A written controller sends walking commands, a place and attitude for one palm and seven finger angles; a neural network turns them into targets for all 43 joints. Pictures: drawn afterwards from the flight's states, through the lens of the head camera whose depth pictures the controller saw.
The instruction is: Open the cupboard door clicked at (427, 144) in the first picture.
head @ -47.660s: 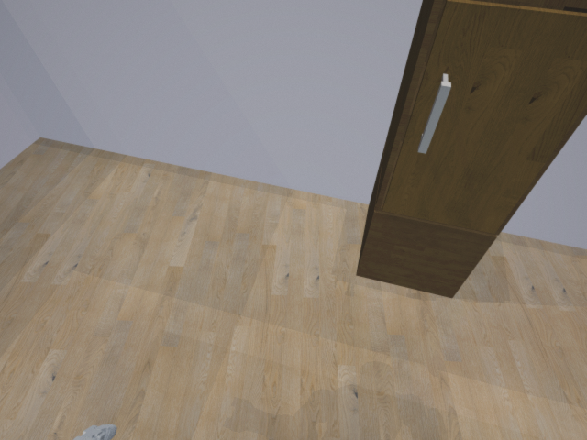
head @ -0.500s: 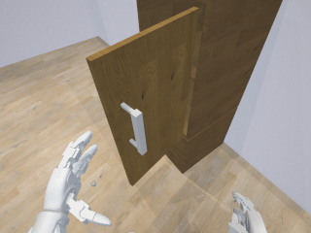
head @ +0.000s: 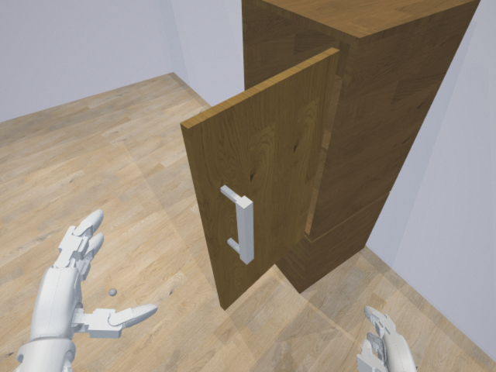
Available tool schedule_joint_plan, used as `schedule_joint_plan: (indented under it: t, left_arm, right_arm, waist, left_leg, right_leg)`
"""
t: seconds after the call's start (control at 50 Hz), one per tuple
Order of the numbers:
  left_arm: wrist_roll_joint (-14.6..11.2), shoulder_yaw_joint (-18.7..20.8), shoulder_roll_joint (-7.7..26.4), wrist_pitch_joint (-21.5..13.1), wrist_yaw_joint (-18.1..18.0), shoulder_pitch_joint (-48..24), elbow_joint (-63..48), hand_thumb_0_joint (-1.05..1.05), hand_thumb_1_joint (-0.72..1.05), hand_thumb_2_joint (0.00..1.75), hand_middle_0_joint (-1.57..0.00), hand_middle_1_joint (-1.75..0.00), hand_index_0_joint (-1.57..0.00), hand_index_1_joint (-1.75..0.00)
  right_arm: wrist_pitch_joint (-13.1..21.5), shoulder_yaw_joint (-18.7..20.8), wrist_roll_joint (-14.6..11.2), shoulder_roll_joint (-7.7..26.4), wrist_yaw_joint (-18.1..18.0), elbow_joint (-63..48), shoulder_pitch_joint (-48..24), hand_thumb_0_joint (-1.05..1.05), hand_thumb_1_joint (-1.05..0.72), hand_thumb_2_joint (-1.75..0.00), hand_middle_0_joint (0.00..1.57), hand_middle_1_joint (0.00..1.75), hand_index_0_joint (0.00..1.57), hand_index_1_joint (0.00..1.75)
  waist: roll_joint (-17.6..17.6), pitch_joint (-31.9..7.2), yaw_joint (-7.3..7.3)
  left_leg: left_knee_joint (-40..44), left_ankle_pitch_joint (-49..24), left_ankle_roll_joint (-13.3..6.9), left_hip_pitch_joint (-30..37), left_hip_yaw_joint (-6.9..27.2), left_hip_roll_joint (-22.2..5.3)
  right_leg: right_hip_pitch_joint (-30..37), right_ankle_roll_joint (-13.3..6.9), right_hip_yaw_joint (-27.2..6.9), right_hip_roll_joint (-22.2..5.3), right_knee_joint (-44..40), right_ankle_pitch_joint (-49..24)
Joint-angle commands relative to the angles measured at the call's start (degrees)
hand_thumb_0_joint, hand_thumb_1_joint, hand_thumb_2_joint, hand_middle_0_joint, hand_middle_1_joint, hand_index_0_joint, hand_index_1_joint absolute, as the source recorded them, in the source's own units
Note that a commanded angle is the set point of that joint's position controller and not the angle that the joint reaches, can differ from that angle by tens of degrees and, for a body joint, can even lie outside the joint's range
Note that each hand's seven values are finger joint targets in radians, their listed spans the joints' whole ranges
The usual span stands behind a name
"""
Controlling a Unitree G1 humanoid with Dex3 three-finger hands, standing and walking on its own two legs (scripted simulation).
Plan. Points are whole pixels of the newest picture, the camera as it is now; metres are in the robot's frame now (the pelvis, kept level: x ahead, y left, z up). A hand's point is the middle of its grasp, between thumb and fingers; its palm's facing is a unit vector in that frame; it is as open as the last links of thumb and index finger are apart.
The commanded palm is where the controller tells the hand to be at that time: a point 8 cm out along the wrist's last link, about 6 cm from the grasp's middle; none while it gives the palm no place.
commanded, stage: draw the hand back to the body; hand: left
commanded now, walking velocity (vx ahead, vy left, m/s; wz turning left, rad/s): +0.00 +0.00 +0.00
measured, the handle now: (237, 226) +0.36 +0.06 +0.03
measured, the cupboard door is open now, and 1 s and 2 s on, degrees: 100 100 100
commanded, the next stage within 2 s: step back with the hand held close in 0.78 s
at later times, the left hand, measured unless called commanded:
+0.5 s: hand (50, 254) +0.21 +0.26 +0.17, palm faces +0.44 -0.80 -0.41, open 8.1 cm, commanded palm +0.16 +0.30 +0.18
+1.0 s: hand (50, 257) +0.20 +0.25 +0.17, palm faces +0.43 -0.79 -0.44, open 7.4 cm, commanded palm +0.14 +0.29 +0.19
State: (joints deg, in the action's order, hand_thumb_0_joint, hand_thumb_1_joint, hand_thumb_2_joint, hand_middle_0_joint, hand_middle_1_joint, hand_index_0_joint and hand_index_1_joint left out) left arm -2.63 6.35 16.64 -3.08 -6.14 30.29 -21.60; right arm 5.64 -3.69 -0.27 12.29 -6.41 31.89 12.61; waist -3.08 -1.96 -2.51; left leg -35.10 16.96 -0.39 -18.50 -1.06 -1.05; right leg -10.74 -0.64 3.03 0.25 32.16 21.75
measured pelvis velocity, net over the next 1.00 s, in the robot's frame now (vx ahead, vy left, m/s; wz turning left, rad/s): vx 0.00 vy -0.01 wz -0.01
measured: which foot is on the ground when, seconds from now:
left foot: down 0.00-1.00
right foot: down 0.00-1.00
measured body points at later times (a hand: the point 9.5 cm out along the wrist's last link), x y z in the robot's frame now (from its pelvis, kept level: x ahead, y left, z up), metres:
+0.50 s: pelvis +0.01 +0.00 +0.01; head +0.00 -0.02 +0.46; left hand +0.18 +0.30 +0.19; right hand +0.20 -0.22 -0.07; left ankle +0.02 +0.11 -0.73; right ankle -0.05 -0.11 -0.73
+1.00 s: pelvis +0.00 -0.01 +0.01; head -0.01 -0.03 +0.46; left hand +0.17 +0.29 +0.20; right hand +0.19 -0.23 -0.07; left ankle +0.02 +0.11 -0.73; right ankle -0.05 -0.11 -0.73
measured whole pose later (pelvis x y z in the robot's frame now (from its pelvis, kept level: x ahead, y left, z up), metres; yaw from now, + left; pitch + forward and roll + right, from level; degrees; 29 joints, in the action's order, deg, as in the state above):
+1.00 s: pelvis +0.00 -0.01 +0.01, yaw -1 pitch -2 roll -1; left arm -3.5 21.2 20.7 -6.9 -6.1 27.5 -22.6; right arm 3.4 -1.2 0.2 12.8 -4.8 35.6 10.0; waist -3.7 0.3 -2.5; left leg -25.4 12.3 0.3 -10.9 -1.5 -2.2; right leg -2.4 -1.2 2.5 1.7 20.0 15.4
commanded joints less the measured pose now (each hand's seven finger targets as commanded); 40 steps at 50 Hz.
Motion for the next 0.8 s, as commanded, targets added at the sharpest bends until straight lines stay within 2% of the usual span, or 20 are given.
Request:
schedule_joint_plan:
  t: [0.0, 0.06, 0.1, 0.12, 0.14, 0.18, 0.28, 0.32, 0.36, 0.38, 0.44, 0.5, 0.6, 0.66, 0.78]
  left_arm:
    - [0.16, 7.45, 8.36, -4.54, -1.55, -5.11, -14.19, 0.00, 0.23, 0.62, -0.18, -0.30, -0.18, -0.30]
    - [0.07, 9.61, 9.21, -4.64, -1.69, -4.51, -13.43, 0.00, 0.34, 0.66, -0.18, -0.30, -0.18, -0.30]
    - [-0.01, 11.09, 9.63, -4.63, -1.65, -3.66, -13.49, 0.00, 0.41, 0.69, -0.18, -0.30, -0.18, -0.30]
    - [-0.13, 12.53, 10.51, -4.50, -1.63, -3.44, -12.39, 0.00, 0.44, 0.70, -0.18, -0.30, -0.18, -0.30]
    - [-0.29, 12.29, 9.79, -4.50, -1.43, -3.85, -12.35, 0.00, 0.48, 0.72, -0.19, -0.30, -0.19, -0.30]
    - [-0.27, 13.79, 10.78, -4.66, -1.47, -5.27, -13.28, 0.00, 0.55, 0.75, -0.19, -0.30, -0.19, -0.30]
    - [-0.58, 17.04, 12.53, -4.95, -1.63, -6.76, -13.79, 0.00, 0.73, 0.82, -0.19, -0.30, -0.19, -0.30]
    - [-0.73, 18.94, 13.68, -4.98, -1.75, -6.51, -12.65, 0.00, 0.80, 0.86, -0.20, -0.30, -0.20, -0.30]
    - [-1.08, 19.65, 13.72, -5.05, -1.69, -7.38, -12.60, 0.00, 0.87, 0.88, -0.20, -0.30, -0.20, -0.30]
    - [-0.96, 20.56, 14.60, -5.30, -1.81, -8.42, -13.82, 0.00, 0.90, 0.90, -0.20, -0.30, -0.20, -0.30]
    - [-1.13, 17.43, 11.13, -4.75, -1.22, -6.34, -10.58, 0.00, 0.90, 0.90, -0.20, -0.30, -0.20, -0.30]
    - [-1.08, 18.42, 12.61, -4.83, -1.30, -7.43, -11.44, 0.00, 0.90, 0.90, -0.20, -0.30, -0.20, -0.30]
    - [-1.00, 19.53, 13.97, -5.22, -1.50, -8.29, -13.33, 0.00, 0.90, 0.90, -0.20, -0.30, -0.20, -0.30]
    - [-1.04, 19.61, 13.77, -5.26, -1.65, -7.41, -12.37, 0.00, 0.90, 0.90, -0.20, -0.30, -0.20, -0.30]
    - [-1.21, 19.16, 13.17, -5.66, -1.49, -7.57, -12.17, 0.00, 0.90, 0.90, -0.20, -0.30, -0.20, -0.30]
  right_arm:
    - [3.49, 2.67, 0.27, 6.07, -0.14, -8.28, -7.73, 0.00, -0.90, -0.90, 0.20, 0.30, 0.20, 0.30]
    - [3.48, 2.92, 0.40, 6.14, 0.19, -7.46, -8.01, 0.00, -0.90, -0.90, 0.20, 0.30, 0.20, 0.30]
    - [3.23, 3.08, 0.46, 6.14, 0.54, -7.02, -7.95, 0.00, -0.90, -0.90, 0.20, 0.30, 0.20, 0.30]
    - [3.03, 3.23, 0.47, 6.23, 0.68, -6.70, -8.36, 0.00, -0.90, -0.90, 0.20, 0.30, 0.20, 0.30]
    - [2.78, 3.33, 0.40, 6.12, 0.73, -6.79, -8.44, 0.00, -0.90, -0.90, 0.20, 0.30, 0.20, 0.30]
    - [2.50, 3.55, 0.44, 6.25, 0.86, -6.52, -8.41, 0.00, -0.90, -0.90, 0.20, 0.30, 0.20, 0.30]
    - [2.45, 3.99, 0.51, 6.41, 1.09, -5.97, -8.56, 0.00, -0.90, -0.90, 0.20, 0.30, 0.20, 0.30]
    - [2.31, 4.23, 0.50, 6.58, 1.11, -5.50, -8.64, 0.00, -0.90, -0.90, 0.20, 0.30, 0.20, 0.30]
    - [2.14, 4.39, 0.37, 6.41, 1.06, -5.43, -8.84, 0.00, -0.90, -0.90, 0.20, 0.30, 0.20, 0.30]
    - [2.15, 4.54, 0.39, 6.59, 1.14, -5.26, -8.72, 0.00, -0.90, -0.90, 0.20, 0.30, 0.20, 0.30]
    - [2.06, 4.64, 0.33, 6.52, 1.51, -5.15, -8.84, 0.00, -0.90, -0.90, 0.20, 0.30, 0.20, 0.30]
    - [1.89, 5.01, 0.49, 6.91, 1.51, -5.16, -9.01, 0.00, -0.90, -0.90, 0.20, 0.30, 0.20, 0.30]
    - [2.12, 4.95, 0.48, 6.52, 1.26, -4.91, -9.40, 0.00, -0.90, -0.90, 0.20, 0.30, 0.20, 0.30]
    - [2.31, 4.82, 0.48, 6.23, 1.10, -4.65, -9.57, 0.00, -0.90, -0.90, 0.20, 0.30, 0.20, 0.30]
    - [2.67, 5.00, 0.51, 6.22, 1.11, -4.50, -9.57, 0.00, -0.90, -0.90, 0.20, 0.30, 0.20, 0.30]
  waist:
    - [0.00, -3.85, -0.04]
    - [0.82, -2.96, -0.41]
    - [-0.63, -3.38, -0.72]
    - [1.04, -2.16, -0.98]
    - [1.02, -1.91, -0.71]
    - [-0.64, -2.06, -0.77]
    - [-1.11, -2.44, -1.07]
    - [0.39, -2.39, -1.34]
    - [-0.34, -1.39, -1.11]
    - [-1.59, -2.87, -1.20]
    - [-0.44, -0.70, -0.84]
    - [1.88, -1.96, -1.14]
    - [-1.05, -2.62, -1.34]
    - [-1.24, -1.20, -1.40]
    - [-0.79, -0.86, -1.27]
  left_leg:
    - [8.72, -13.23, -0.90, 12.52, 1.24, -0.21]
    - [10.43, -14.79, -0.78, 13.37, 1.05, -0.39]
    - [11.03, -17.43, -0.68, 14.31, 0.77, -0.40]
    - [11.17, -17.35, -0.68, 13.98, 0.54, -0.35]
    - [11.54, -17.34, -0.68, 14.39, 0.31, -0.48]
    - [12.03, -18.14, -0.56, 15.28, 0.27, -0.48]
    - [12.65, -19.17, -0.55, 16.48, -0.03, -0.41]
    - [12.55, -19.76, -0.59, 16.48, -0.18, -0.42]
    - [12.71, -19.35, -0.72, 16.67, -0.57, -0.40]
    - [12.60, -20.43, -0.65, 17.28, -0.47, -0.38]
    - [12.87, -20.10, -0.81, 17.18, -0.86, -0.47]
    - [12.92, -20.09, -1.11, 17.20, -0.92, -0.27]
    - [12.58, -19.66, -1.06, 17.73, -1.29, 0.15]
    - [12.82, -18.62, -0.99, 17.41, -1.33, 0.10]
    - [13.13, -17.63, -1.06, 17.59, -1.43, 0.12]
  right_leg:
    - [-2.40, -0.01, -0.30, 0.01, -8.58, -15.42]
    - [-0.40, 0.02, -0.24, 0.04, -9.86, -16.70]
    - [1.14, -0.06, -0.37, 0.05, -10.30, -18.75]
    - [1.51, -0.03, -0.32, 0.16, -11.18, -19.17]
    - [1.53, 0.15, -0.40, 0.03, -11.26, -19.28]
    - [1.91, 0.07, -0.44, 0.22, -11.80, -19.39]
    - [3.15, 0.09, -0.55, 0.20, -12.74, -20.61]
    - [3.81, 0.06, -0.71, 0.35, -13.31, -21.52]
    - [3.27, 0.23, -0.81, 0.15, -13.60, -21.87]
    - [4.00, 0.11, -0.89, 0.16, -13.42, -22.50]
    - [3.07, 0.44, -0.80, 0.02, -13.85, -22.58]
    - [3.88, 0.53, -0.89, 0.11, -13.99, -23.33]
    - [4.18, 0.46, -1.34, -0.10, -14.46, -23.58]
    - [3.67, 0.45, -1.22, -0.02, -14.84, -22.57]
    - [3.46, 0.56, -1.43, -0.07, -15.38, -21.94]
